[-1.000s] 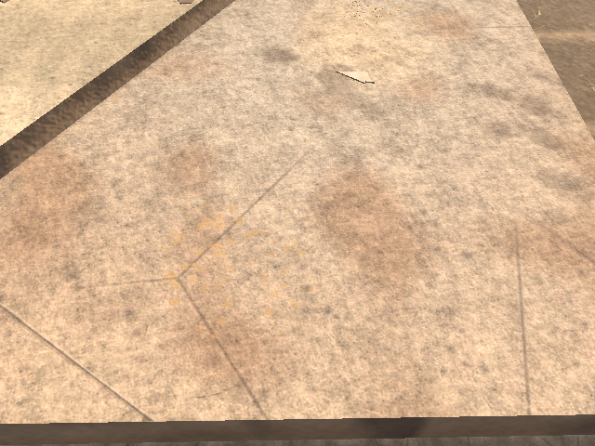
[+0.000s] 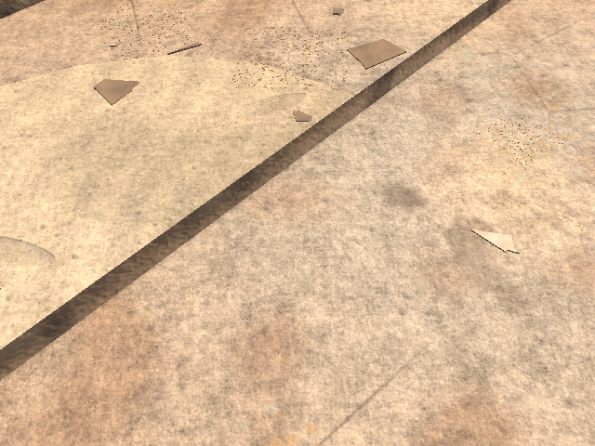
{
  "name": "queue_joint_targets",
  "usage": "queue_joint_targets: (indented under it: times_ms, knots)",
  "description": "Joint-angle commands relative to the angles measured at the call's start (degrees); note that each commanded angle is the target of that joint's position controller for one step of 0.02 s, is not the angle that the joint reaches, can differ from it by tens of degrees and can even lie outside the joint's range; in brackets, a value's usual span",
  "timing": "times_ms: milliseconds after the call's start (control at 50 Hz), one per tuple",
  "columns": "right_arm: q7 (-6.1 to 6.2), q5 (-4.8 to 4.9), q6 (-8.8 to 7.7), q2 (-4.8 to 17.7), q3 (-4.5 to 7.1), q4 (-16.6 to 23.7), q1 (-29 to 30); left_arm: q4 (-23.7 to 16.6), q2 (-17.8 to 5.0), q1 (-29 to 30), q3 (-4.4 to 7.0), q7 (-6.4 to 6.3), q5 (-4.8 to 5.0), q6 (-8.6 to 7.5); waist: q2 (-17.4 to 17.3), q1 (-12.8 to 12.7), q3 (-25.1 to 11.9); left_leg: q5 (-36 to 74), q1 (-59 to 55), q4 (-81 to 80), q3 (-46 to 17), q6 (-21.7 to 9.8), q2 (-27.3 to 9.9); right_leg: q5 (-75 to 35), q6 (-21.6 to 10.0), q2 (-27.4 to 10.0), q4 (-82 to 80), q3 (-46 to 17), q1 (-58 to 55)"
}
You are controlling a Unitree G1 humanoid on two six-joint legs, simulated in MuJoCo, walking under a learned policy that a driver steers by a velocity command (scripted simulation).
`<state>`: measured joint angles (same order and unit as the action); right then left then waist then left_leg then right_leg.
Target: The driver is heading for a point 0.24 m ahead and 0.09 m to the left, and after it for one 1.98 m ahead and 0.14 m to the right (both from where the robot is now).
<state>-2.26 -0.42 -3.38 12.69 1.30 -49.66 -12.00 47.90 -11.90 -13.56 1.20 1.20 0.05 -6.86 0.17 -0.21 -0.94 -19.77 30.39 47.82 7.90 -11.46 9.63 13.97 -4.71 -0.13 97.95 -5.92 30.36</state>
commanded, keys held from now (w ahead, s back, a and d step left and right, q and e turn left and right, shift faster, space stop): w+q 0.46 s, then w+e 0.54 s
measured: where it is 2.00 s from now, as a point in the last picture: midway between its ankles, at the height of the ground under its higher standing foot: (299, 249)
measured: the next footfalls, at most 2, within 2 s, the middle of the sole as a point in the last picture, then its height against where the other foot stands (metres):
right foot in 0.40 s outside the picture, level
left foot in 0.92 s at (217, 395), level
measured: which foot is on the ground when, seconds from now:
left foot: down 0.00-0.40, up 0.42-0.90, down 0.92-1.00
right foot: up 0.00-0.38, down 0.40-0.94, up 0.96-1.00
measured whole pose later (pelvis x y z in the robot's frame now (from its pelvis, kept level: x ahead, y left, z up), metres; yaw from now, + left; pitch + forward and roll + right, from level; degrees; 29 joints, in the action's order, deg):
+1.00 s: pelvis +0.55 +0.10 +0.04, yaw +10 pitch +3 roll +0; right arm -0.4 -2.9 -5.2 13.2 0.0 -36.1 -4.5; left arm 47.3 -14.7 -25.0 2.8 1.4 -0.4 -3.8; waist 0.9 -3.9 -0.6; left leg -13.1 22.6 32.6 2.5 -0.3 -1.7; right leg 26.7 -2.7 3.2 54.5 -4.4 16.5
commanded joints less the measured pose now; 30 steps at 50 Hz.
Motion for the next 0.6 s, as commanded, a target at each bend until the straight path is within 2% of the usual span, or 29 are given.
queue_joint_targets:
  times_ms: [20, 40, 60, 80, 100, 120, 160, 200, 220, 280, 320, 360, 380, 400, 420, 440, 460, 480, 500, 520, 540, 560, 600]
  knots:
    - [-0.83, 0.44, -2.27, -0.50, -0.34, 0.98, 0.44, -7.65, -1.32, -3.22, -0.86, -0.21, 0.03, 0.20, 1.57, -5.84, 0.57, 23.10, -8.84, -26.40, -26.48, 1.00, -13.31, 0.00, -2.73, -3.57, 7.31, -0.87, 18.11]
    - [-0.54, 1.07, -2.03, 1.22, 0.12, 2.18, 2.33, -8.99, -2.07, -1.76, -1.27, -0.42, -0.21, 0.74, 2.64, -6.88, 2.08, 23.49, -4.08, -27.97, -21.21, 0.86, -10.49, -1.72, -1.84, -4.22, -3.53, 1.33, 15.91]
    - [-0.28, 1.48, -2.03, 1.35, -0.02, 3.16, 2.39, -10.21, -3.16, 1.36, -0.98, -0.64, -0.77, 0.86, 3.57, -6.70, 2.09, 24.17, -1.90, -29.19, -18.46, 1.67, -8.02, -3.96, -1.08, -4.63, -13.79, 3.19, 13.42]
    - [-0.25, 1.42, -2.44, 2.16, 0.01, 3.54, 1.10, -11.11, -3.76, 3.62, -0.80, -1.00, -1.43, 0.98, 2.02, -5.56, 0.99, 30.65, -0.80, -30.39, -16.79, 2.09, -6.87, -6.60, -0.28, -3.62, -19.94, 6.47, 11.15]
    - [0.22, 1.48, -2.63, 3.57, 0.56, 3.54, -1.89, -12.40, -3.53, 6.79, -0.75, -1.45, -2.28, 1.10, 0.12, -3.52, -0.08, 35.91, -2.47, -31.17, -17.12, 2.89, -6.57, -9.23, 0.92, -2.90, -25.32, 8.44, 10.45]
    - [0.99, 1.75, -2.53, 5.03, 1.05, 3.34, -5.03, -14.00, -2.80, 9.80, -0.90, -1.83, -2.64, 1.14, -2.12, -1.74, -1.68, 39.40, -6.80, -31.54, -18.41, 3.14, -7.37, -11.50, 2.29, -2.39, -29.95, 8.99, 11.45]
    - [2.73, 2.06, -1.80, 6.38, 1.67, 3.33, -10.12, -16.10, -1.76, 15.43, -1.10, -2.25, -1.76, 1.16, -3.14, 1.52, -3.38, 38.84, -16.66, -30.82, -20.60, 4.55, -8.66, -15.56, 4.10, -1.31, -43.17, 7.52, 13.64]
    - [4.09, 2.35, -0.95, 7.01, 1.97, 3.47, -13.69, -18.31, -1.99, 22.51, -1.00, -1.75, -0.01, 1.22, -4.51, 4.27, -2.65, 34.75, -24.93, -31.45, -24.65, 5.31, -10.98, -15.96, 5.62, 0.56, -56.65, 6.33, 15.59]
    - [4.47, 2.24, -0.69, 7.54, 2.19, 3.76, -14.39, -18.93, -2.70, 25.07, -0.82, -1.18, 0.50, 1.06, -5.64, 5.09, -2.13, 33.02, -28.20, -31.69, -26.56, 5.18, -12.30, -16.20, 5.91, 1.05, -60.81, 5.92, 16.24]
    - [4.83, 2.30, 0.30, 7.64, 2.77, 4.18, -15.81, -19.34, -5.30, 28.71, 0.15, 0.70, 0.35, -0.10, -6.35, 6.37, -1.54, 32.16, -35.46, -29.17, -30.25, 4.74, -14.60, -17.59, 4.46, 2.21, -68.86, 4.44, 15.63]
    - [5.28, 2.32, 1.14, 7.88, 3.24, 4.44, -15.34, -18.85, -5.67, 28.09, 0.60, 1.40, 0.10, -0.93, -6.33, 5.68, -1.38, 34.16, -36.25, -26.93, -31.48, 5.01, -14.90, -17.54, 3.03, 3.27, -72.90, 3.74, 10.12]
    - [5.30, 1.63, 1.55, 9.20, 3.94, 5.72, -12.26, -17.47, -7.58, 22.73, 1.93, 1.05, 0.19, -1.61, -7.46, 2.61, -3.17, 46.00, -32.97, -21.69, -31.31, 4.99, -14.00, -14.09, 1.26, 4.99, -74.19, 4.28, -2.29]
    - [4.92, 1.46, 1.45, 9.02, 3.94, 6.87, -10.04, -15.92, -9.34, 16.33, 2.93, 0.39, 0.15, -1.92, -7.93, -0.53, -6.45, 51.86, -30.80, -16.20, -30.74, 5.48, -12.99, -15.07, 0.06, 4.16, -74.97, 4.28, -11.67]
    - [3.94, 0.98, 1.07, 9.40, 3.75, 9.47, -4.86, -13.89, -10.98, 5.17, 3.71, -0.37, -0.45, -1.96, -7.35, -6.56, -13.30, 49.35, -23.45, -5.53, -30.09, 5.79, -11.71, -16.65, -3.32, -1.72, -72.68, -0.24, -28.24]
    - [3.11, -0.78, 0.43, 5.76, 2.57, 11.12, -5.87, -12.82, -14.22, -4.17, 4.38, -1.44, -0.81, -1.29, 0.94, -8.15, -21.03, 22.23, -13.62, 8.86, -24.64, 6.57, -6.49, -18.13, -5.82, -12.21, -69.52, -9.55, -44.22]
    - [2.55, 1.55, 0.26, 3.19, 1.53, 10.87, -18.40, -11.68, -13.63, -4.58, 4.36, -1.37, -1.26, -0.85, 21.11, -1.67, -27.05, -15.74, 6.04, 24.15, -22.70, 9.12, -1.51, -6.89, -16.10, -24.67, -74.00, -36.35, -60.41]
    - [2.78, 2.16, 0.58, 9.19, 2.40, 8.99, -17.32, -13.55, -8.12, -1.81, 3.68, -1.91, -0.46, -0.17, 12.36, -3.15, -20.67, -10.43, 10.71, 31.39, -21.91, 9.39, -7.21, 9.07, -13.32, -23.19, -77.97, -37.67, -52.89]
    - [2.61, 1.58, 0.64, 11.41, 3.01, 10.10, -9.97, -13.22, -5.59, 0.74, 2.96, -2.23, 0.10, 0.18, 4.98, -4.27, -10.72, -4.04, 11.07, 31.90, -19.38, 10.07, -8.13, 10.69, -10.30, -19.36, -80.71, -29.07, -41.79]
    - [2.65, 0.89, 0.34, 9.96, 2.90, 10.98, -6.58, -12.27, -6.66, 2.04, 2.81, -1.75, -0.06, 0.29, -0.91, -2.49, -4.25, -0.85, 9.43, 30.67, -17.53, 10.30, -9.29, 5.48, -9.13, -16.71, -83.38, -23.80, -31.76]
    - [2.60, 0.29, -0.26, 8.59, 2.78, 11.95, -4.56, -11.14, -7.52, 2.03, 2.91, -1.22, -0.51, 0.11, -2.22, -1.16, -0.71, 1.11, 8.89, 29.08, -17.00, 10.30, -10.39, 0.24, -9.50, -14.40, -85.05, -20.50, -25.86]
    - [2.45, 0.65, -0.67, 7.12, 2.46, 12.51, -5.07, -10.30, -7.57, 1.89, 2.79, -0.92, -1.07, -0.09, -1.00, 0.75, 0.10, 2.00, 7.86, 28.19, -16.04, 10.05, -12.03, -3.52, -9.90, -12.26, -86.60, -17.32, -22.84]
    - [2.51, 0.89, -1.01, 6.07, 2.13, 12.63, -5.67, -9.50, -6.82, 1.47, 2.60, -0.48, -0.72, -0.27, 1.01, 1.57, 0.19, 2.06, 8.23, 26.27, -14.83, 10.12, -13.11, -6.52, -10.65, -10.95, -87.43, -15.70, -21.84]
    - [2.77, 0.20, -1.29, 5.33, 1.92, 13.05, -4.99, -8.46, -6.38, 0.84, 2.47, -0.03, 0.33, -0.41, 2.43, 2.28, -0.28, 2.44, 9.62, 21.68, -13.23, 10.99, -14.80, -11.71, -11.32, -9.21, -87.51, -13.31, -20.92]
Over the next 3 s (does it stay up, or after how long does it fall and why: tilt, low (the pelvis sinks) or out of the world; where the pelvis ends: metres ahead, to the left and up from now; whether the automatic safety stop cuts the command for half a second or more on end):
stays up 1.55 -0.16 0.06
